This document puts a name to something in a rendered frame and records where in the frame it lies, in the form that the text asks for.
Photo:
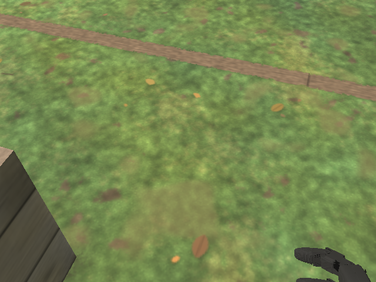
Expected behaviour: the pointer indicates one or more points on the right robot hand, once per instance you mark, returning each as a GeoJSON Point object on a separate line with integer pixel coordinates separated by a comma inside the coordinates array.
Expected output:
{"type": "Point", "coordinates": [333, 262]}

